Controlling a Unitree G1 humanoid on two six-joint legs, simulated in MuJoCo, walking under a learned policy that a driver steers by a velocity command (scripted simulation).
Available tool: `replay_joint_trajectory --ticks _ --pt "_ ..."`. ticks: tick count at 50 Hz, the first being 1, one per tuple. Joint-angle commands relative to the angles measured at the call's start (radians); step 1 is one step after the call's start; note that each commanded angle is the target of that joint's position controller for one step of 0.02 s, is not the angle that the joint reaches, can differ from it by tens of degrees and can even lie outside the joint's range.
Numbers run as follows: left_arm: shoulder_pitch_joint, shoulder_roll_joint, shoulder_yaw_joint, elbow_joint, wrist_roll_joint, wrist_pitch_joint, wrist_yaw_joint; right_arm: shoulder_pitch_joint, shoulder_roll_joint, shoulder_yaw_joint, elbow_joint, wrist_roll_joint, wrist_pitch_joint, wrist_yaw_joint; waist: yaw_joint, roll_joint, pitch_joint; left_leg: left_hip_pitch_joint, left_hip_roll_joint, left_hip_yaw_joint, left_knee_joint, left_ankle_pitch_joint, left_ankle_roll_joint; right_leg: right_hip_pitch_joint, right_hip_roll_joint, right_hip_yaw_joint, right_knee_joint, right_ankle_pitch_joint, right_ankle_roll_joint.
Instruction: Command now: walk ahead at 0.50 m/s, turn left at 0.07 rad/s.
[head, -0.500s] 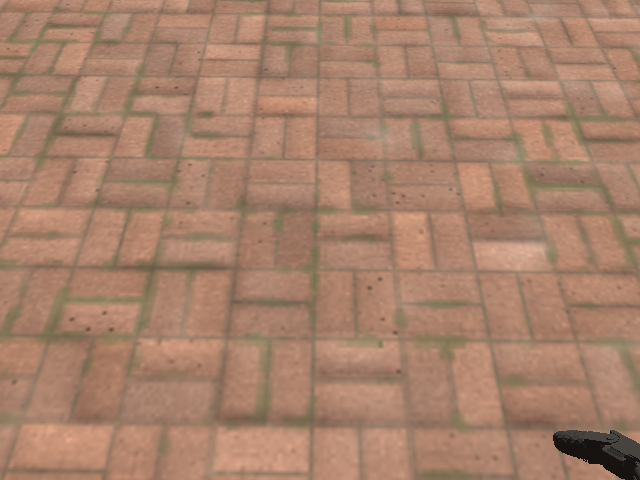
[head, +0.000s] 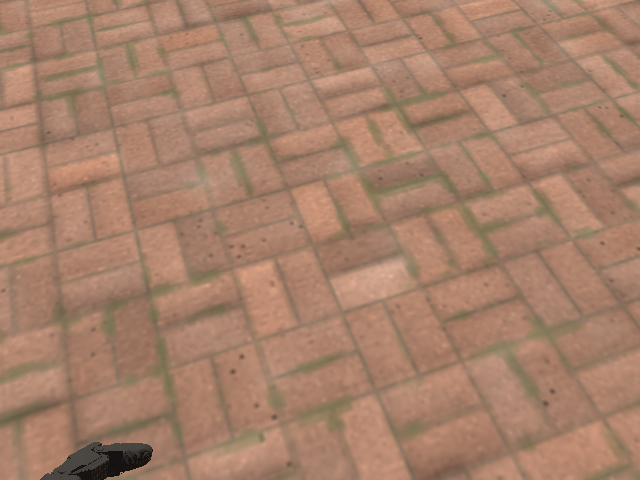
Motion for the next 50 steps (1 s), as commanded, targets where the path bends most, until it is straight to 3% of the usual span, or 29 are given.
replay_joint_trajectory --ticks 1,2,3,6,8,12,17,18,20,21,22,23,24,25,26,27,28,29,30,33,38,40,43,45,46,47,48,49,50 --pt "0.229 0.15 0.053 0.03 -0.001 -0.017 0.008 -0.106 -0.128 -0.024 -0.117 0.004 -0.031 -0.001 0.126 -0.071 -0.165 -0.498 0.062 -0.083 0.175 0.076 0.019 0.513 -0.301 0.368 -0.313 0.086 -0.18" --pt "0.18 0.114 0.043 0.027 0.003 -0.026 0.006 -0.082 -0.125 -0.031 -0.104 -0.007 -0.016 -0.005 0.087 -0.096 -0.124 -0.436 0.089 -0.089 0.131 0.139 0.013 0.413 -0.266 0.289 -0.354 0.12 -0.16" --pt "0.15 0.103 0.042 0.028 0.008 -0.036 0.005 -0.038 -0.107 -0.029 -0.086 -0.006 0.002 -0.006 0.058 -0.11 -0.114 -0.373 0.096 -0.093 0.123 0.188 0.004 0.346 -0.253 0.243 -0.4 0.114 -0.157" --pt "0.126 0.103 0.049 0.06 0.017 -0.067 0.009 -0.03 -0.059 -0.026 -0.077 -0.006 0.033 -0.015 0.031 -0.076 -0.065 -0.383 0.092 -0.109 0.077 0.284 -0.021 0.282 -0.249 0.128 -0.48 0.188 -0.161" --pt "0.142 0.105 0.053 0.086 0.023 -0.071 0.019 -0.078 -0.052 -0.027 -0.092 -0.01 0.035 -0.017 0.04 -0.062 -0.036 -0.446 0.085 -0.13 -0.011 0.38 -0.03 0.311 -0.24 0.058 -0.492 0.233 -0.147" --pt "0.158 0.13 0.06 0.115 0.016 -0.066 0.034 -0.179 -0.022 -0.015 -0.121 -0.018 0.023 0.006 0.075 -0.047 -0.003 -0.433 0.064 -0.073 -0.256 0.572 -0.018 0.353 -0.223 -0.063 -0.512 0.252 -0.113" --pt "0.23 0.165 0.076 0.17 -0.008 -0.037 0.043 -0.311 -0.015 -0.005 -0.194 -0.019 0.023 0.037 0.123 -0.028 0.049 -0.492 0.048 -0.009 -0.407 0.509 0.031 0.524 -0.283 -0.116 -0.466 0.321 -0.098" --pt "0.231 0.173 0.079 0.176 -0.013 -0.028 0.045 -0.319 -0.02 -0.007 -0.207 -0.019 0.023 0.043 0.118 -0.034 0.047 -0.492 0.039 0.008 -0.421 0.464 0.045 0.558 -0.292 -0.124 -0.436 0.383 -0.09" --pt "0.212 0.201 0.087 0.176 -0.018 -0.011 0.052 -0.289 -0.045 -0.019 -0.222 -0.019 0.027 0.05 0.082 -0.065 0.0 -0.402 -0.016 0.067 -0.427 0.362 0.083 0.595 -0.293 -0.152 -0.322 0.693 -0.067" --pt "0.201 0.216 0.09 0.173 -0.02 -0.002 0.058 -0.23 -0.069 -0.033 -0.217 -0.017 0.03 0.05 0.045 -0.084 -0.047 -0.313 -0.056 0.099 -0.418 0.309 0.106 0.598 -0.286 -0.163 -0.219 0.858 -0.053" --pt "0.183 0.22 0.089 0.169 -0.023 0.007 0.061 -0.107 -0.107 -0.056 -0.192 -0.014 0.033 0.045 -0.029 -0.079 -0.116 -0.145 -0.102 0.117 -0.449 0.312 0.136 0.557 -0.26 -0.184 -0.044 0.928 -0.029" --pt "0.184 0.204 0.08 0.162 -0.021 0.005 0.066 0.055 -0.174 -0.092 -0.153 -0.012 0.037 0.029 -0.11 -0.036 -0.204 0.132 -0.113 0.058 -0.505 0.36 0.178 0.402 -0.215 -0.195 0.206 0.785 0.012" --pt "0.273 0.077 0.041 0.12 0.02 -0.014 0.057 0.106 -0.29 -0.118 -0.143 -0.007 0.042 0.009 -0.041 0.224 -0.286 0.485 0.142 -0.396 -0.53 0.336 0.323 -0.015 -0.073 -0.173 0.581 0.001 0.081" --pt "0.257 0.064 0.021 0.098 0.003 -0.057 0.042 0.099 -0.279 -0.104 -0.181 -0.012 0.025 0.017 -0.035 0.215 -0.449 0.652 0.285 -0.871 -0.722 0.158 0.464 -0.24 0.073 0.073 0.783 -0.433 0.093" --pt "0.126 0.149 0.043 0.074 -0.04 -0.085 0.028 0.085 -0.2 -0.083 -0.179 -0.021 0.014 0.02 -0.085 0.105 -0.354 0.603 0.262 -0.759 -0.773 0.163 0.392 -0.342 0.006 0.153 0.794 -0.356 0.066" --pt "0.083 0.146 0.039 0.056 -0.046 -0.1 0.026 0.037 -0.169 -0.075 -0.18 -0.018 0.006 0.019 -0.057 0.066 -0.237 0.468 0.223 -0.618 -0.772 0.228 0.35 -0.351 -0.038 0.141 0.718 -0.263 0.046" --pt "0.08 0.139 0.041 0.068 -0.022 -0.104 0.034 -0.033 -0.137 -0.065 -0.191 -0.015 0.004 0.017 -0.008 0.004 -0.162 0.319 0.179 -0.506 -0.771 0.336 0.316 -0.298 -0.079 0.134 0.626 -0.201 0.047" --pt "0.091 0.151 0.05 0.075 -0.001 -0.097 0.039 -0.081 -0.104 -0.053 -0.208 -0.023 0.004 0.012 0.027 0.016 -0.129 0.208 0.144 -0.429 -0.787 0.441 0.301 -0.224 -0.103 0.134 0.558 -0.159 0.055" --pt "0.108 0.15 0.053 0.077 0.004 -0.084 0.037 -0.103 -0.095 -0.048 -0.223 -0.032 0.006 0.008 0.052 0.037 -0.119 0.141 0.122 -0.397 -0.808 0.495 0.298 -0.169 -0.111 0.134 0.53 -0.133 0.066" --pt "0.107 0.11 0.045 0.07 0.014 -0.055 0.038 -0.093 -0.125 -0.057 -0.224 -0.027 0.002 -0.009 0.066 0.038 -0.098 0.03 0.088 -0.308 -0.835 0.621 0.3 -0.135 -0.1 0.1 0.399 -0.067 0.114" --pt "-0.082 0.066 0.023 0.023 0.006 -0.058 0.029 -0.032 -0.147 -0.063 -0.204 -0.017 0.017 -0.032 -0.005 0.085 -0.063 -0.037 0.016 -0.243 -0.817 0.486 0.227 -0.061 -0.028 0.083 0.018 0.236 0.142" --pt "-0.131 0.08 0.026 0.008 -0.006 -0.066 0.02 0.003 -0.153 -0.066 -0.191 -0.013 0.023 -0.034 -0.026 0.093 -0.059 -0.02 0.036 -0.287 -0.799 0.428 0.217 -0.029 -0.007 0.091 -0.052 0.275 0.138" --pt "-0.131 0.12 0.04 0.002 -0.011 -0.08 0.008 0.019 -0.141 -0.064 -0.183 -0.011 0.031 -0.039 -0.013 0.108 -0.061 0.069 0.076 -0.382 -0.716 0.383 0.199 -0.009 -0.004 0.129 -0.123 0.213 0.108" --pt "-0.062 0.141 0.053 0.017 -0.012 -0.089 0.007 -0.004 -0.139 -0.067 -0.189 -0.015 0.036 -0.041 0.031 0.137 -0.071 0.09 0.084 -0.424 -0.648 0.416 0.179 0.07 -0.002 0.121 -0.148 0.136 0.072" --pt "0.028 0.16 0.066 0.042 -0.006 -0.094 0.012 -0.015 -0.115 -0.058 -0.197 -0.017 0.037 -0.039 0.079 0.131 -0.113 0.073 0.044 -0.406 -0.565 0.465 0.154 0.2 -0.003 0.105 -0.184 0.139 0.045" --pt "0.158 0.202 0.08 0.056 0.012 -0.099 0.02 -0.018 -0.06 -0.037 -0.213 -0.027 0.034 -0.033 0.138 0.067 -0.234 -0.01 -0.013 -0.345 -0.338 0.411 0.119 0.433 -0.122 0.208 -0.163 0.099 -0.012" --pt "0.281 0.292 0.102 0.085 0.03 -0.089 0.021 0.116 0.008 -0.016 -0.234 -0.01 0.025 -0.034 0.107 -0.211 -0.387 -0.334 -0.16 -0.199 0.007 0.082 0.041 0.791 -0.35 0.621 -0.222 -0.101 -0.169" --pt "0.304 0.236 0.092 0.105 0.003 -0.083 0.011 0.145 -0.05 -0.018 -0.222 0.001 0.02 -0.035 0.108 -0.301 -0.376 -0.509 -0.122 -0.198 0.181 -0.1 0.026 0.813 -0.417 0.878 -0.32 -0.36 -0.212" --pt "0.256 0.16 0.071 0.096 -0.006 -0.079 0.011 0.068 -0.122 -0.036 -0.212 0.001 0.021 -0.034 0.129 -0.178 -0.232 -0.557 -0.078 -0.209 0.242 -0.014 0.022 0.694 -0.375 0.759 -0.348 -0.419 -0.174"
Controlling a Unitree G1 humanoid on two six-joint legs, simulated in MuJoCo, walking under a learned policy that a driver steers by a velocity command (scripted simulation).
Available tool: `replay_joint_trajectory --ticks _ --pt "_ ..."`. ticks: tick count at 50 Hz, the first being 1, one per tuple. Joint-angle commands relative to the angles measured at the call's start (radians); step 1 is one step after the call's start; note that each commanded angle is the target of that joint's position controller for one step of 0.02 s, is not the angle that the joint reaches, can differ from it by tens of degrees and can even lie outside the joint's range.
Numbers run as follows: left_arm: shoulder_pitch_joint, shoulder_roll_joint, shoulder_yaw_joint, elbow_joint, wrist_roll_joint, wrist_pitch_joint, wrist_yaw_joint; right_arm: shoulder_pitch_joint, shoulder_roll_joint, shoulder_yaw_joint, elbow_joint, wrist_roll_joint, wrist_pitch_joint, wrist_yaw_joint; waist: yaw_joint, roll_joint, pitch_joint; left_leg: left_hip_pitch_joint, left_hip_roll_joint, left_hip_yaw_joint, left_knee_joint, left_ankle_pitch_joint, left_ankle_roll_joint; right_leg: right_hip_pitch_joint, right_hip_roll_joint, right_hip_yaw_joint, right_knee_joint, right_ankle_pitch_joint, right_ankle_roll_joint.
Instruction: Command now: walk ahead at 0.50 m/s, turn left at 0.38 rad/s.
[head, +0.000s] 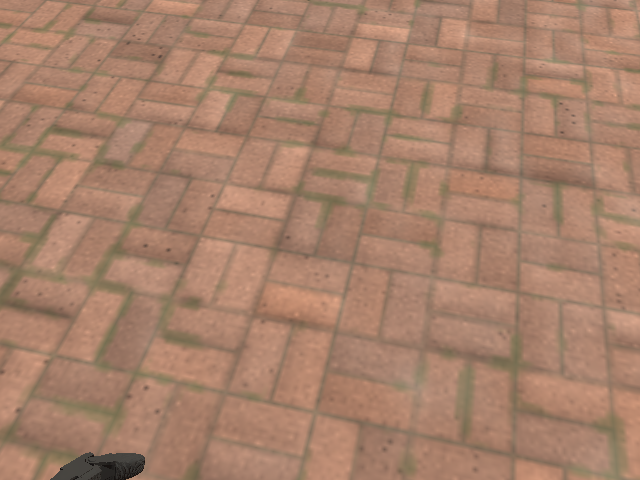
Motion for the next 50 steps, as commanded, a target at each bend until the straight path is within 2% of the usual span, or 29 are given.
replay_joint_trajectory --ticks 1,2,3,5,8,10,15,17,18,19,20,21,22,23,24,25,27,31,34,39,42,43,44,45,46,47,48,49,50 --pt "0.221 0.134 0.045 0.005 -0.005 0.01 0.003 -0.035 -0.125 -0.014 -0.095 -0.005 -0.023 0.001 0.127 -0.134 -0.092 -0.54 0.092 0.039 0.355 0.069 -0.017 0.553 -0.366 0.571 -0.278 -0.361 -0.187" --pt "0.189 0.118 0.037 0.013 0.001 0.016 0.001 -0.097 -0.111 -0.013 -0.116 -0.02 -0.029 0.003 0.112 -0.102 -0.022 -0.527 0.114 0.056 0.304 0.112 -0.016 0.44 -0.322 0.477 -0.296 -0.238 -0.189" --pt "0.172 0.103 0.028 0.018 0.005 0.017 0.002 -0.111 -0.096 -0.013 -0.124 -0.026 -0.034 0.009 0.084 -0.115 0.0 -0.487 0.147 0.067 0.247 0.148 -0.013 0.372 -0.287 0.414 -0.316 -0.141 -0.187" --pt "0.168 0.095 0.023 0.026 -0.004 0.016 0.001 -0.096 -0.059 -0.005 -0.122 -0.025 -0.04 0.016 0.058 -0.143 -0.006 -0.427 0.164 0.103 0.148 0.165 -0.02 0.32 -0.248 0.351 -0.342 -0.01 -0.202" --pt "0.187 0.149 0.037 0.04 -0.024 0.021 0.008 -0.174 -0.019 0.015 -0.147 -0.038 -0.051 0.02 0.068 -0.125 -0.004 -0.392 0.162 0.143 -0.07 0.223 -0.045 0.287 -0.234 0.28 -0.365 0.117 -0.224" --pt "0.206 0.176 0.046 0.052 -0.029 0.03 0.016 -0.243 -0.004 0.026 -0.157 -0.034 -0.06 0.027 0.088 -0.118 -0.002 -0.319 0.139 0.156 -0.224 0.342 -0.06 0.25 -0.21 0.229 -0.365 0.135 -0.209" --pt "0.297 0.187 0.048 0.085 -0.04 0.054 0.023 -0.351 -0.042 0.015 -0.181 -0.016 -0.077 0.041 0.115 -0.126 0.0 -0.192 0.092 0.146 -0.413 0.467 -0.067 0.262 -0.225 0.267 -0.312 0.08 -0.174" --pt "0.294 0.19 0.05 0.087 -0.041 0.063 0.028 -0.319 -0.065 0.003 -0.173 -0.013 -0.084 0.04 0.077 -0.132 -0.009 -0.09 0.092 0.146 -0.478 0.459 -0.044 0.257 -0.227 0.295 -0.26 0.041 -0.145" --pt "0.294 0.174 0.045 0.087 -0.037 0.065 0.03 -0.261 -0.082 -0.009 -0.154 -0.016 -0.085 0.035 0.045 -0.129 -0.032 0.015 0.092 0.154 -0.504 0.443 -0.026 0.232 -0.202 0.287 -0.205 0.05 -0.124" --pt "0.283 0.138 0.033 0.078 -0.029 0.063 0.029 -0.161 -0.118 -0.026 -0.136 -0.027 -0.087 0.025 -0.009 -0.114 -0.088 0.174 0.145 0.116 -0.51 0.418 0.007 0.169 -0.147 0.253 -0.07 0.061 -0.09" --pt "0.276 0.065 0.008 0.049 -0.006 0.058 0.029 0.006 -0.189 -0.045 -0.118 -0.041 -0.083 0.013 -0.077 0.032 -0.229 0.415 0.345 -0.073 -0.501 0.388 0.069 0.022 -0.069 0.162 0.243 -0.147 -0.044" --pt "0.379 0.035 -0.002 0.016 -0.035 0.045 0.032 0.047 -0.238 -0.057 -0.093 -0.043 -0.064 0.021 -0.027 0.313 -0.301 0.572 0.523 -0.456 -0.603 0.142 0.196 -0.264 0.002 0.076 0.51 -0.456 -0.009" --pt "0.349 0.13 0.021 0.035 -0.05 0.048 0.036 0.025 -0.154 -0.039 -0.093 -0.033 -0.064 0.026 -0.042 0.187 -0.202 0.493 0.491 -0.481 -0.652 -0.015 0.186 -0.352 -0.056 0.129 0.642 -0.411 -0.002" --pt "0.282 0.157 0.033 0.024 -0.05 0.052 0.034 -0.016 -0.105 -0.024 -0.092 -0.028 -0.066 0.026 -0.039 0.13 -0.105 0.402 0.455 -0.341 -0.664 0.03 0.158 -0.377 -0.083 0.126 0.672 -0.323 -0.003" --pt "0.263 0.144 0.034 0.027 -0.044 0.06 0.034 -0.074 -0.077 -0.013 -0.094 -0.033 -0.068 0.029 -0.01 0.081 -0.06 0.309 0.411 -0.233 -0.688 0.15 0.143 -0.339 -0.111 0.114 0.664 -0.251 0.004" --pt "0.243 0.133 0.036 0.021 -0.034 0.066 0.031 -0.114 -0.05 -0.007 -0.087 -0.038 -0.07 0.032 0.011 0.077 -0.02 0.241 0.381 -0.153 -0.712 0.249 0.142 -0.322 -0.133 0.113 0.635 -0.203 0.009" --pt "0.236 0.096 0.033 0.013 -0.038 0.083 0.022 -0.151 -0.039 -0.008 -0.073 -0.042 -0.079 0.03 0.042 0.099 0.006 0.151 0.346 -0.023 -0.758 0.382 0.135 -0.263 -0.16 0.101 0.602 -0.145 0.019" --pt "0.158 0.063 0.023 -0.033 -0.028 0.095 0.012 -0.137 -0.083 -0.027 -0.035 -0.04 -0.087 0.02 0.042 0.042 0.026 0.14 0.353 0.122 -0.797 0.545 0.156 -0.291 -0.169 0.09 0.468 -0.02 0.046" --pt "0.078 0.049 0.011 -0.059 -0.028 0.089 -0.008 -0.129 -0.114 -0.035 -0.016 -0.036 -0.08 0.013 0.017 0.028 0.04 0.143 0.333 0.231 -0.803 0.574 0.136 -0.243 -0.159 0.05 0.286 0.128 0.035" --pt "-0.056 0.065 0.01 -0.124 -0.029 0.091 -0.034 -0.068 -0.163 -0.051 0.027 -0.011 -0.06 0.01 -0.014 0.018 0.076 0.243 0.369 0.317 -0.77 0.614 0.098 -0.213 -0.134 -0.014 0.121 0.115 -0.017" --pt "-0.007 0.112 0.034 -0.137 -0.022 0.098 -0.039 -0.068 -0.207 -0.064 0.033 0.001 -0.039 0.004 0.041 0.055 0.013 0.301 0.37 0.372 -0.583 1.025 0.066 -0.066 -0.05 -0.094 0.094 -0.033 -0.077" --pt "0.113 0.147 0.057 -0.11 -0.024 0.102 -0.035 -0.078 -0.212 -0.064 0.031 0.005 -0.03 0.001 0.115 0.048 -0.054 0.274 0.346 0.402 -0.411 1.135 0.045 0.097 -0.002 -0.122 0.053 -0.025 -0.108" --pt "0.285 0.21 0.092 -0.061 -0.028 0.11 -0.02 -0.064 -0.186 -0.052 0.027 -0.002 -0.029 -0.003 0.195 0.015 -0.144 0.131 0.307 0.421 -0.172 1.056 0.008 0.375 0.023 -0.09 0.019 0.017 -0.147" --pt "0.358 0.315 0.115 -0.045 -0.037 0.118 0.003 -0.011 -0.074 -0.016 -0.008 -0.05 -0.037 0.0 0.161 -0.22 -0.218 -0.231 0.205 0.422 0.19 0.356 -0.05 0.686 -0.21 0.297 -0.01 0.015 -0.25" --pt "0.329 0.345 0.106 -0.091 -0.033 0.098 -0.006 0.004 -0.044 0.008 -0.052 -0.043 -0.072 0.012 0.118 -0.297 -0.396 -0.483 0.04 0.19 0.43 -0.124 -0.075 0.856 -0.385 0.843 -0.201 -0.213 -0.424" --pt "0.321 0.254 0.082 -0.087 -0.028 0.083 -0.014 -0.118 -0.142 -0.016 -0.067 -0.002 -0.096 0.023 0.176 -0.15 -0.323 -0.588 0.101 0.093 0.458 -0.045 -0.056 0.814 -0.364 0.762 -0.26 -0.249 -0.359" --pt "0.288 0.219 0.07 -0.079 -0.025 0.072 -0.013 -0.164 -0.14 -0.012 -0.084 0.01 -0.11 0.026 0.155 -0.131 -0.19 -0.609 0.138 0.112 0.395 0.046 -0.035 0.681 -0.325 0.618 -0.262 -0.197 -0.319" --pt "0.219 0.194 0.062 -0.085 -0.025 0.068 -0.011 -0.164 -0.127 -0.01 -0.069 -0.011 -0.114 0.017 0.105 -0.047 -0.117 -0.55 0.18 0.112 0.308 0.119 -0.035 0.529 -0.279 0.51 -0.261 -0.096 -0.283" --pt "0.161 0.148 0.046 -0.094 -0.015 0.067 -0.007 -0.136 -0.133 -0.016 -0.049 -0.028 -0.106 0.013 0.064 -0.059 -0.086 -0.475 0.215 0.116 0.232 0.171 -0.041 0.42 -0.253 0.412 -0.269 0.032 -0.261"
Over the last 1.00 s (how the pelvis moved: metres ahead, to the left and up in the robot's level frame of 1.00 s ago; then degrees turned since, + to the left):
0.57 0.12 0.00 33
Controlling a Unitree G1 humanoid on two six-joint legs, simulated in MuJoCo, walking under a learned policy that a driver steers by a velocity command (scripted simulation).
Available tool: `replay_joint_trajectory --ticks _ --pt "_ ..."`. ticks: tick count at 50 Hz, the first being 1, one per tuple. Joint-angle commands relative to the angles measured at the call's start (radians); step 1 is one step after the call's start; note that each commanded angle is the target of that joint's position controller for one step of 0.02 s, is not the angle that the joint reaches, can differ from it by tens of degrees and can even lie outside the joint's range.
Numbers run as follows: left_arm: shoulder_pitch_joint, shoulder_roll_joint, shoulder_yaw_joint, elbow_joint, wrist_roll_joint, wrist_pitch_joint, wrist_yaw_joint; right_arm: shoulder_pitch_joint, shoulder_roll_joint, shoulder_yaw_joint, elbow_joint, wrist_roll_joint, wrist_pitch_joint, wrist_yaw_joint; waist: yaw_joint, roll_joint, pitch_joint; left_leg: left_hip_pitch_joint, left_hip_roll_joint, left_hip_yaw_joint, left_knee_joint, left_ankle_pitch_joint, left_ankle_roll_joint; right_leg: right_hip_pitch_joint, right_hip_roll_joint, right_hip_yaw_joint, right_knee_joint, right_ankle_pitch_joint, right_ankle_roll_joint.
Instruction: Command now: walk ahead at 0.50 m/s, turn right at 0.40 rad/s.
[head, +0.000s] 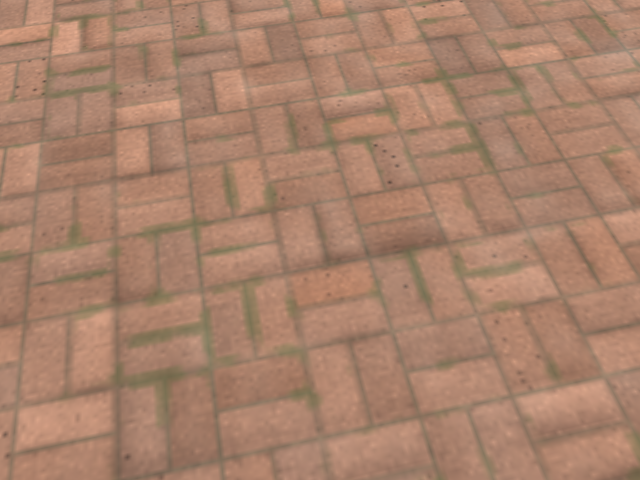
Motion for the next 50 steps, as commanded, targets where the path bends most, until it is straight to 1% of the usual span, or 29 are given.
replay_joint_trajectory --ticks 1,3,6,9,11,16,18,19,20,21,22,23,24,25,26,27,28,29,32,36,40,42,44,45,46,47,48,49,50 --pt "0.035 0.094 0.024 -0.062 0.021 -0.023 0.013 0.013 -0.131 -0.03 -0.07 -0.013 -0.02 -0.001 0.008 -0.059 -0.144 -0.279 0.083 -0.058 -0.042 0.121 0.006 0.322 -0.266 0.377 -0.321 0.149 -0.183" --pt "0.038 0.094 0.022 -0.042 0.023 -0.036 0.016 0.042 -0.101 -0.024 -0.048 -0.015 0.004 0.002 -0.003 -0.061 -0.142 -0.237 0.087 -0.033 -0.084 0.163 -0.016 0.256 -0.258 0.296 -0.353 0.287 -0.192" --pt "0.078 0.115 0.024 0.0 0.023 -0.049 0.026 -0.035 -0.071 -0.013 -0.065 -0.013 0.022 -0.001 0.022 -0.055 -0.086 -0.301 0.093 -0.027 -0.214 0.317 -0.034 0.241 -0.244 0.189 -0.399 0.33 -0.171" --pt "0.094 0.115 0.019 0.028 0.026 -0.052 0.033 -0.102 -0.057 -0.006 -0.072 -0.004 0.015 0.011 0.055 -0.056 -0.052 -0.298 0.073 -0.019 -0.398 0.516 -0.019 0.263 -0.218 0.099 -0.427 0.268 -0.12" --pt "0.112 0.128 0.021 0.05 0.026 -0.055 0.035 -0.156 -0.045 0.001 -0.086 0.004 0.011 0.021 0.081 -0.055 -0.026 -0.285 0.053 -0.006 -0.493 0.587 -0.006 0.285 -0.233 0.07 -0.451 0.224 -0.106" --pt "0.162 0.137 0.028 0.111 0.019 -0.039 0.037 -0.243 -0.04 0.007 -0.134 0.009 0.007 0.053 0.115 -0.034 0.021 -0.373 0.012 -0.009 -0.614 0.51 0.038 0.487 -0.303 0.02 -0.41 0.309 -0.095" --pt "0.159 0.146 0.032 0.12 0.015 -0.024 0.045 -0.243 -0.041 0.006 -0.152 0.005 0.006 0.067 0.101 -0.045 0.008 -0.366 -0.012 0.021 -0.633 0.412 0.066 0.554 -0.322 0.0 -0.343 0.476 -0.077" --pt "0.144 0.158 0.035 0.117 0.014 -0.018 0.05 -0.218 -0.052 0.001 -0.154 0.002 0.007 0.071 0.08 -0.062 -0.02 -0.312 -0.04 0.052 -0.635 0.357 0.083 0.567 -0.318 -0.019 -0.285 0.652 -0.063" --pt "0.133 0.174 0.04 0.112 0.014 -0.011 0.058 -0.171 -0.074 -0.01 -0.15 -0.001 0.012 0.07 0.052 -0.087 -0.068 -0.231 -0.077 0.089 -0.622 0.302 0.102 0.577 -0.311 -0.035 -0.199 0.852 -0.049" --pt "0.121 0.182 0.04 0.107 0.014 -0.001 0.066 -0.068 -0.11 -0.03 -0.132 -0.003 0.016 0.065 -0.008 -0.093 -0.136 -0.09 -0.118 0.115 -0.63 0.283 0.127 0.556 -0.291 -0.06 -0.048 0.99 -0.029" --pt "0.11 0.174 0.034 0.098 0.015 0.002 0.075 0.08 -0.163 -0.057 -0.103 -0.001 0.019 0.054 -0.089 -0.064 -0.218 0.159 -0.116 0.069 -0.672 0.351 0.169 0.425 -0.257 -0.093 0.172 0.925 0.009" --pt "0.185 0.1 0.007 0.057 0.035 -0.017 0.072 0.21 -0.272 -0.087 -0.094 -0.007 0.025 0.038 -0.091 0.118 -0.363 0.565 0.129 -0.329 -0.66 0.359 0.316 0.053 -0.148 -0.112 0.558 0.483 0.072" --pt "0.201 0.045 -0.019 0.054 0.044 -0.05 0.052 0.204 -0.238 -0.073 -0.098 0.012 0.022 0.037 -0.06 0.237 -0.469 0.775 0.275 -0.784 -0.819 0.255 0.451 -0.24 0.036 0.037 0.807 -0.362 0.112" --pt "0.123 0.126 0.0 0.036 0.006 -0.083 0.029 0.196 -0.176 -0.055 -0.099 0.009 0.026 0.033 -0.102 0.147 -0.404 0.748 0.248 -0.706 -0.861 0.135 0.395 -0.354 -0.041 0.15 0.848 -0.333 0.087" --pt "0.043 0.131 -0.004 0.007 -0.017 -0.1 0.021 0.148 -0.149 -0.048 -0.111 0.004 0.028 0.028 -0.094 0.076 -0.279 0.614 0.212 -0.571 -0.876 0.137 0.352 -0.377 -0.09 0.131 0.79 -0.257 0.072" --pt "0.01 0.12 -0.005 -0.002 -0.002 -0.107 0.023 0.085 -0.136 -0.042 -0.122 0.0 0.03 0.027 -0.05 -0.013 -0.17 0.445 0.173 -0.477 -0.902 0.222 0.325 -0.353 -0.126 0.112 0.677 -0.204 0.073" --pt "0.007 0.131 0.005 0.0 0.022 -0.101 0.03 0.039 -0.108 -0.032 -0.136 -0.006 0.029 0.024 -0.017 -0.017 -0.127 0.335 0.139 -0.411 -0.925 0.318 0.311 -0.292 -0.155 0.107 0.592 -0.166 0.082" --pt "0.026 0.125 0.007 -0.001 0.029 -0.09 0.031 0.013 -0.106 -0.029 -0.152 -0.014 0.032 0.021 0.012 0.014 -0.106 0.255 0.117 -0.388 -0.949 0.38 0.315 -0.239 -0.161 0.103 0.56 -0.149 0.096" --pt "0.05 0.091 -0.001 -0.001 0.036 -0.063 0.04 0.0 -0.131 -0.038 -0.154 -0.009 0.03 0.008 0.038 0.041 -0.088 0.124 0.081 -0.296 -0.977 0.508 0.323 -0.19 -0.16 0.067 0.42 -0.095 0.151" --pt "-0.103 0.046 -0.019 -0.035 0.034 -0.065 0.04 0.045 -0.159 -0.048 -0.131 0.005 0.041 -0.011 -0.021 0.062 -0.071 0.043 0.0 -0.209 -0.956 0.441 0.252 -0.094 -0.106 0.047 0.102 0.201 0.178" --pt "-0.187 0.075 -0.008 -0.059 0.012 -0.079 0.027 0.113 -0.155 -0.05 -0.103 0.014 0.057 -0.017 -0.052 0.083 -0.082 0.126 0.031 -0.305 -0.888 0.331 0.22 -0.045 -0.07 0.081 -0.049 0.255 0.165" --pt "-0.173 0.102 0.005 -0.057 0.009 -0.087 0.021 0.113 -0.15 -0.05 -0.102 0.012 0.062 -0.02 -0.033 0.101 -0.086 0.189 0.059 -0.373 -0.826 0.31 0.204 -0.023 -0.071 0.102 -0.083 0.185 0.139" --pt "-0.074 0.125 0.023 -0.032 0.009 -0.096 0.024 0.089 -0.131 -0.046 -0.111 0.007 0.067 -0.019 0.028 0.119 -0.11 0.191 0.043 -0.395 -0.736 0.335 0.174 0.11 -0.073 0.081 -0.132 0.137 0.093" --pt "0.029 0.158 0.037 -0.018 0.023 -0.101 0.031 0.087 -0.087 -0.03 -0.121 0.001 0.063 -0.014 0.079 0.091 -0.195 0.142 -0.007 -0.35 -0.583 0.337 0.141 0.295 -0.142 0.128 -0.128 0.117 0.047" --pt "0.166 0.216 0.051 -0.009 0.033 -0.099 0.038 0.145 -0.017 -0.007 -0.134 -0.02 0.058 -0.011 0.102 -0.073 -0.339 -0.012 -0.096 -0.246 -0.29 0.07 0.097 0.572 -0.333 0.324 -0.105 0.075 -0.021" --pt "0.234 0.269 0.068 0.037 0.028 -0.081 0.03 0.242 -0.013 0.002 -0.168 0.02 0.049 -0.01 0.06 -0.408 -0.408 -0.348 -0.164 -0.142 -0.001 -0.199 0.053 0.773 -0.515 0.806 -0.234 -0.247 -0.172" --pt "0.187 0.169 0.047 0.009 0.014 -0.078 0.028 0.202 -0.121 -0.02 -0.138 0.028 0.05 -0.015 0.089 -0.227 -0.297 -0.434 -0.086 -0.172 0.103 -0.131 0.037 0.689 -0.487 0.795 -0.287 -0.436 -0.141" --pt "0.147 0.124 0.033 0.004 0.015 -0.072 0.034 0.092 -0.157 -0.033 -0.154 0.019 0.057 -0.014 0.109 -0.138 -0.185 -0.451 -0.056 -0.139 0.123 -0.039 0.031 0.577 -0.444 0.62 -0.288 -0.365 -0.097" --pt "0.104 0.106 0.024 0.002 0.026 -0.068 0.034 0.046 -0.142 -0.033 -0.163 0.008 0.062 -0.013 0.093 -0.07 -0.12 -0.414 -0.024 -0.12 0.098 0.025 0.023 0.462 -0.398 0.488 -0.302 -0.206 -0.08"
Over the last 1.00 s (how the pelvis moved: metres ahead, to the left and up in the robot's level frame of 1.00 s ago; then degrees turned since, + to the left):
0.49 -0.09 0.00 -27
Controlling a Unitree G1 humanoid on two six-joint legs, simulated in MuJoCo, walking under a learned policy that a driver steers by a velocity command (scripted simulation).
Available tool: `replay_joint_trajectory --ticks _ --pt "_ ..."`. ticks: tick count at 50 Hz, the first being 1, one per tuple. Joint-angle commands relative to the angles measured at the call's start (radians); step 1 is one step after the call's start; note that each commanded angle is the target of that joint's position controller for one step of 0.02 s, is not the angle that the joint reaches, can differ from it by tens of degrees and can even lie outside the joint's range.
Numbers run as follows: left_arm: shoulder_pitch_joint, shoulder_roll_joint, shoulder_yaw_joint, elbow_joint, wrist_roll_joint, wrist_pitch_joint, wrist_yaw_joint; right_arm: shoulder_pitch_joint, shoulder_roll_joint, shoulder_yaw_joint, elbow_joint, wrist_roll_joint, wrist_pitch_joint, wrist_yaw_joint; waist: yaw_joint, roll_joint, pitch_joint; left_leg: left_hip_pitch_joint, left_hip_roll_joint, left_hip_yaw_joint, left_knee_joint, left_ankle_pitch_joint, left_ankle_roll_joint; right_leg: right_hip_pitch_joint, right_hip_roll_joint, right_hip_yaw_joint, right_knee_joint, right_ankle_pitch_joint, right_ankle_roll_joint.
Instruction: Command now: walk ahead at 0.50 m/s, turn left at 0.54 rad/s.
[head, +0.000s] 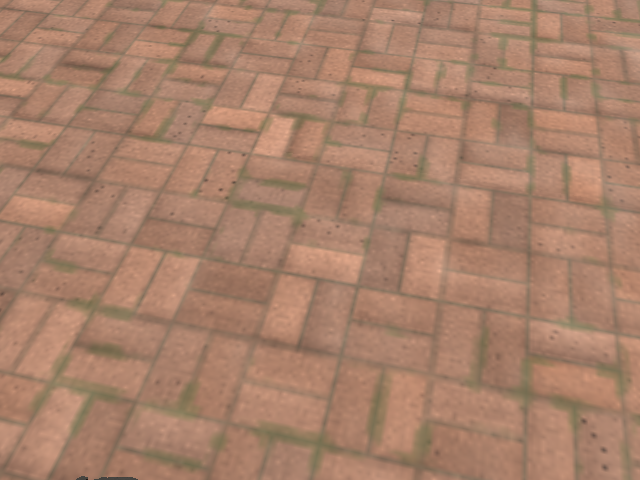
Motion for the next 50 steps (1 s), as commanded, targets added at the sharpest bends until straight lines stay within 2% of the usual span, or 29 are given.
replay_joint_trajectory --ticks 1,2,4,7,11,15,17,18,19,20,21,22,23,24,25,26,29,33,36,40,42,43,44,45,46,47,48,49,50 --pt "0.129 0.114 0.037 -0.01 0.008 0.006 0.008 -0.091 -0.119 -0.032 -0.117 -0.013 -0.016 0.002 0.091 -0.105 -0.018 -0.421 0.128 -0.002 0.126 0.118 -0.02 0.375 -0.318 0.402 -0.289 -0.111 -0.158" --pt "0.122 0.103 0.032 -0.001 0.013 0.003 0.007 -0.083 -0.094 -0.029 -0.118 -0.008 -0.015 0.008 0.071 -0.132 -0.001 -0.371 0.146 0.005 0.092 0.139 -0.019 0.318 -0.285 0.331 -0.313 -0.049 -0.151" --pt "0.128 0.097 0.032 0.022 0.004 -0.004 0.003 -0.071 -0.051 -0.02 -0.112 -0.002 -0.011 0.012 0.056 -0.146 0.002 -0.339 0.145 0.027 0.027 0.146 -0.022 0.281 -0.264 0.25 -0.35 0.03 -0.169" --pt "0.14 0.139 0.045 0.054 -0.005 -0.008 0.0 -0.137 -0.023 -0.005 -0.133 -0.016 -0.015 0.016 0.057 -0.111 0.018 -0.368 0.156 0.04 -0.139 0.222 -0.033 0.291 -0.28 0.18 -0.386 0.153 -0.205" --pt "0.167 0.169 0.048 0.088 -0.027 0.011 0.0 -0.267 -0.001 0.013 -0.154 -0.021 -0.042 0.036 0.092 -0.101 0.036 -0.269 0.146 0.115 -0.411 0.404 -0.038 0.267 -0.233 0.091 -0.389 0.218 -0.187" --pt "0.239 0.205 0.056 0.127 -0.04 0.032 0.003 -0.349 -0.035 0.004 -0.181 -0.008 -0.061 0.05 0.103 -0.12 0.045 -0.186 0.107 0.12 -0.553 0.411 -0.028 0.314 -0.27 0.136 -0.341 0.215 -0.166" --pt "0.229 0.216 0.059 0.137 -0.043 0.043 0.008 -0.29 -0.066 -0.012 -0.166 -0.009 -0.068 0.049 0.047 -0.129 0.02 -0.065 0.089 0.127 -0.622 0.396 -0.003 0.322 -0.276 0.147 -0.27 0.262 -0.138" --pt "0.227 0.202 0.053 0.138 -0.041 0.044 0.01 -0.196 -0.097 -0.031 -0.136 -0.015 -0.068 0.042 -0.005 -0.118 -0.036 0.093 0.069 0.144 -0.651 0.392 0.02 0.294 -0.239 0.118 -0.163 0.364 -0.113" --pt "0.225 0.159 0.037 0.131 -0.029 0.041 0.01 -0.053 -0.148 -0.055 -0.104 -0.026 -0.067 0.03 -0.074 -0.096 -0.14 0.324 0.132 0.094 -0.63 0.406 0.055 0.194 -0.182 0.076 0.037 0.318 -0.074" --pt "0.275 0.057 0.006 0.096 -0.006 0.03 0.009 0.079 -0.24 -0.075 -0.096 -0.053 -0.057 0.016 -0.093 0.105 -0.309 0.683 0.397 -0.226 -0.618 0.351 0.156 -0.123 -0.065 -0.001 0.409 -0.029 -0.003" --pt "0.318 0.054 0.0 0.094 -0.027 0.018 0.011 0.107 -0.221 -0.068 -0.084 -0.048 -0.05 0.019 -0.084 0.257 -0.397 0.717 0.501 -0.542 -0.761 0.167 0.238 -0.29 -0.01 0.081 0.627 -0.416 0.011" --pt "0.269 0.148 0.029 0.093 -0.051 0.018 0.011 0.059 -0.152 -0.047 -0.079 -0.035 -0.051 0.022 -0.083 0.157 -0.254 0.607 0.464 -0.457 -0.798 0.06 0.209 -0.37 -0.064 0.127 0.719 -0.366 0.008" --pt "0.21 0.155 0.033 0.076 -0.053 0.022 0.01 0.0 -0.113 -0.033 -0.077 -0.026 -0.054 0.023 -0.06 0.133 -0.145 0.488 0.427 -0.321 -0.821 0.072 0.182 -0.389 -0.103 0.101 0.716 -0.284 0.001" --pt "0.183 0.144 0.035 0.075 -0.042 0.029 0.013 -0.064 -0.08 -0.024 -0.073 -0.029 -0.059 0.028 -0.028 0.093 -0.08 0.372 0.386 -0.228 -0.859 0.14 0.168 -0.357 -0.132 0.092 0.68 -0.211 0.003" --pt "0.186 0.133 0.041 0.079 -0.033 0.042 0.015 -0.111 -0.048 -0.016 -0.068 -0.034 -0.068 0.031 0.004 0.103 -0.04 0.288 0.353 -0.143 -0.893 0.222 0.156 -0.311 -0.157 0.1 0.639 -0.157 0.006" --pt "0.206 0.112 0.039 0.085 -0.035 0.055 0.013 -0.139 -0.042 -0.018 -0.061 -0.039 -0.076 0.031 0.029 0.112 -0.023 0.226 0.338 -0.083 -0.925 0.28 0.151 -0.257 -0.168 0.102 0.624 -0.121 0.012" --pt "0.178 0.074 0.036 0.071 -0.033 0.079 0.013 -0.156 -0.056 -0.03 -0.032 -0.044 -0.096 0.024 0.051 0.059 0.013 0.182 0.338 0.047 -0.974 0.44 0.164 -0.266 -0.171 0.108 0.576 -0.032 0.031" --pt "0.08 0.052 0.026 0.034 -0.027 0.078 -0.006 -0.133 -0.091 -0.043 0.005 -0.043 -0.092 0.008 0.029 0.024 0.042 0.215 0.319 0.19 -0.989 0.512 0.151 -0.28 -0.162 0.087 0.351 0.157 0.032" --pt "-0.029 0.04 0.016 -0.006 -0.024 0.074 -0.027 -0.095 -0.125 -0.054 0.029 -0.033 -0.081 0.0 -0.011 0.004 0.074 0.249 0.332 0.257 -0.995 0.51 0.138 -0.258 -0.15 0.031 0.208 0.221 0.014" --pt "-0.112 0.062 0.019 -0.058 -0.024 0.078 -0.046 -0.054 -0.156 -0.068 0.064 -0.01 -0.056 0.0 -0.026 0.005 0.097 0.38 0.366 0.304 -0.933 0.592 0.11 -0.271 -0.129 -0.016 0.112 0.126 -0.034" --pt "-0.084 0.089 0.034 -0.071 -0.022 0.083 -0.049 -0.062 -0.186 -0.076 0.066 -0.001 -0.042 -0.003 0.008 0.033 0.052 0.421 0.365 0.336 -0.812 0.899 0.088 -0.178 -0.072 -0.075 0.101 0.023 -0.073" --pt "-0.01 0.116 0.05 -0.059 -0.023 0.086 -0.048 -0.071 -0.199 -0.079 0.065 0.003 -0.033 -0.006 0.054 0.046 -0.001 0.42 0.354 0.353 -0.687 1.06 0.075 -0.07 -0.028 -0.107 0.098 -0.021 -0.097" --pt "0.138 0.159 0.078 -0.022 -0.027 0.088 -0.04 -0.086 -0.194 -0.075 0.06 0.008 -0.025 -0.008 0.14 0.03 -0.078 0.358 0.317 0.384 -0.485 1.106 0.045 0.138 0.024 -0.125 0.039 0.021 -0.131" --pt "0.31 0.242 0.116 0.022 -0.03 0.098 -0.021 -0.068 -0.16 -0.059 0.048 -0.011 -0.03 -0.012 0.209 -0.048 -0.171 0.132 0.276 0.387 -0.192 0.866 -0.004 0.449 -0.027 0.013 0.016 0.049 -0.182" --pt "0.276 0.36 0.131 0.015 -0.042 0.092 -0.012 0.019 -0.008 -0.011 -0.012 -0.055 -0.053 -0.002 0.081 -0.328 -0.232 -0.325 0.068 0.316 0.17 -0.067 -0.075 0.746 -0.287 0.588 -0.088 -0.121 -0.364" --pt "0.301 0.288 0.106 -0.024 -0.031 0.073 -0.019 -0.065 -0.072 -0.014 -0.018 -0.02 -0.092 0.011 0.149 -0.203 -0.374 -0.429 0.04 0.065 0.284 -0.146 -0.06 0.806 -0.365 0.85 -0.243 -0.256 -0.412" --pt "0.272 0.227 0.088 -0.012 -0.022 0.057 -0.023 -0.166 -0.125 -0.028 -0.049 0.019 -0.112 0.018 0.164 -0.145 -0.237 -0.511 0.087 0.052 0.271 -0.048 -0.035 0.729 -0.343 0.715 -0.268 -0.189 -0.355" --pt "0.221 0.201 0.08 -0.014 -0.026 0.048 -0.022 -0.183 -0.113 -0.022 -0.051 0.009 -0.124 0.014 0.125 -0.087 -0.151 -0.486 0.131 0.056 0.188 0.041 -0.018 0.591 -0.299 0.59 -0.26 -0.097 -0.32" --pt "0.15 0.168 0.069 -0.025 -0.023 0.048 -0.018 -0.181 -0.115 -0.026 -0.038 -0.019 -0.126 0.006 0.082 -0.055 -0.096 -0.42 0.163 0.055 0.099 0.096 -0.022 0.456 -0.26 0.494 -0.261 0.015 -0.292"
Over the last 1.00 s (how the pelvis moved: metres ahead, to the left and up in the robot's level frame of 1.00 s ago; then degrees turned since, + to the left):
0.59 0.08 0.00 26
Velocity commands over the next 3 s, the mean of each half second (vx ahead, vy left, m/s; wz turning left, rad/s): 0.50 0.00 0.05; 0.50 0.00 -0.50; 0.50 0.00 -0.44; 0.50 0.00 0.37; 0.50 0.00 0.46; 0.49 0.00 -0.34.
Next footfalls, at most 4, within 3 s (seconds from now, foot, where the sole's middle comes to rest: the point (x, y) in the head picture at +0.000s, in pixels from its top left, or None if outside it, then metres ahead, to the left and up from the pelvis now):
0.38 left None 0.35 0.17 -0.76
0.90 right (392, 424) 0.60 -0.13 -0.76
1.38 left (347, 296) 0.93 -0.05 -0.76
1.84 right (464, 264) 1.02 -0.36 -0.76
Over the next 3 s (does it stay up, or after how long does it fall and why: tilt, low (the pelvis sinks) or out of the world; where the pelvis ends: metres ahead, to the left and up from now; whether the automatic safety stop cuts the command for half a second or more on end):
stays up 1.57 -0.32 0.00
